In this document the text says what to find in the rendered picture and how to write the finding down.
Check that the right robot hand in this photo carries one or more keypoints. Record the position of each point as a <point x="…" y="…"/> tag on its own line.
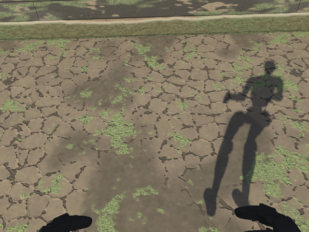
<point x="268" y="216"/>

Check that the left robot hand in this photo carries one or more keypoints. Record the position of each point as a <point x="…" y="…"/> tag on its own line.
<point x="67" y="223"/>

